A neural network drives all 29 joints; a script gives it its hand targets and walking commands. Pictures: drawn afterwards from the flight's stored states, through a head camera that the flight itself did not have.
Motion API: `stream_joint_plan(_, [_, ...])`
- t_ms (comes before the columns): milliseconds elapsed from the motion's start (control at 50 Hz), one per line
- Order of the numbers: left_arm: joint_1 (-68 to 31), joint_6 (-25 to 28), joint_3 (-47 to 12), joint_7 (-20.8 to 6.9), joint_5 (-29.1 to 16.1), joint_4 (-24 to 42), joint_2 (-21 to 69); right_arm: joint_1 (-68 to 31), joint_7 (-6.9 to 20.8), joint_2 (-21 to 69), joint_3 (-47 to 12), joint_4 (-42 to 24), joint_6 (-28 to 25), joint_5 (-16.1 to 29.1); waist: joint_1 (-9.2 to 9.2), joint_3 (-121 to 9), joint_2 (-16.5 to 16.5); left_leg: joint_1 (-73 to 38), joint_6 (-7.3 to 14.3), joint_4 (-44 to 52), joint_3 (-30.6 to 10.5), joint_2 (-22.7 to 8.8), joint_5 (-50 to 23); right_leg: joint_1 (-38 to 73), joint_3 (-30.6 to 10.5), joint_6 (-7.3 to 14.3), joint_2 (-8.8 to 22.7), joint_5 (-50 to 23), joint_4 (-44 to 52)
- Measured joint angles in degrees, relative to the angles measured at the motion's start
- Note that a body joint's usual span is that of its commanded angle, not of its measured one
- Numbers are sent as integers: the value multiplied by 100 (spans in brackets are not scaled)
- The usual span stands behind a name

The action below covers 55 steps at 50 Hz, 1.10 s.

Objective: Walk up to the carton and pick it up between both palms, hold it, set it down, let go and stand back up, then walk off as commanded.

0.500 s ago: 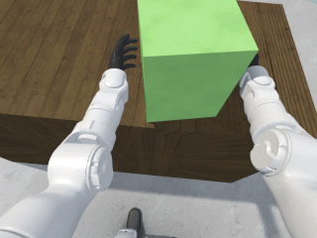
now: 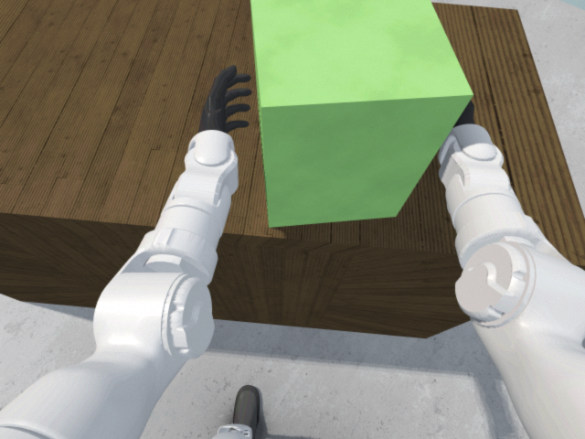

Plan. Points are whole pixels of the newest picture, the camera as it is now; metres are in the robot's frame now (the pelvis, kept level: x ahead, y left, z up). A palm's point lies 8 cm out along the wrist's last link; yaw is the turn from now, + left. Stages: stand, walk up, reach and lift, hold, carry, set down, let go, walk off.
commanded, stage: reach and lift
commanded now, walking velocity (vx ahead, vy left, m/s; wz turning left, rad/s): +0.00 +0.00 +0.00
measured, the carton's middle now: (333, 112) +0.54 +0.01 +0.07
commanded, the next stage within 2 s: none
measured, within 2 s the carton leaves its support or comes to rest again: neither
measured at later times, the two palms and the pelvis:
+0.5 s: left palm (216, 131) +0.48 +0.16 +0.08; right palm (452, 125) +0.52 -0.14 +0.10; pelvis +0.00 +0.00 +0.00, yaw +0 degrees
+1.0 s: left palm (218, 131) +0.48 +0.15 +0.08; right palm (452, 128) +0.52 -0.14 +0.09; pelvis +0.00 +0.00 +0.00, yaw +0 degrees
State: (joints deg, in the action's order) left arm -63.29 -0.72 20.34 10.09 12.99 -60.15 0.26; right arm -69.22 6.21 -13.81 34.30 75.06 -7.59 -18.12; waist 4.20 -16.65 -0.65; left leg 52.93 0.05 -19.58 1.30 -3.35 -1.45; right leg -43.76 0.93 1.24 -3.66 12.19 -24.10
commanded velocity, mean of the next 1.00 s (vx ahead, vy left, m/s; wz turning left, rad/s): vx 0.00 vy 0.00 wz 0.00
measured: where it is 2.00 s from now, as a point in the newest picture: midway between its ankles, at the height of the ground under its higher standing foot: outside the picture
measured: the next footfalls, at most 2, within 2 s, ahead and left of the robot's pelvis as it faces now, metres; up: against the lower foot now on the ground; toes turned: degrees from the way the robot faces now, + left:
none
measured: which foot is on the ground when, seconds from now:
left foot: down 0.00-1.00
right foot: down 0.00-1.00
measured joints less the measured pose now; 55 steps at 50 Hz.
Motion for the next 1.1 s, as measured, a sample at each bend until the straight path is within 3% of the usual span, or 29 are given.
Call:
stream_joint_plan(860, [12, 4, 156, 39, 89, 25, 65, 70, -40, 48, 19, -11, -187, -29, 4, -2, 0, -10, 2, 0, 24, 0, 5, 0, 0, -11, 12, -2, 0])
stream_joint_plan(1100, [97, 4, 155, 129, 89, 25, 69, 82, -173, 67, 19, 330, -518, -29, -36, -82, 0, -14, -5, 0, 31, -11, 6, 0, 0, -11, 5, -6, 0])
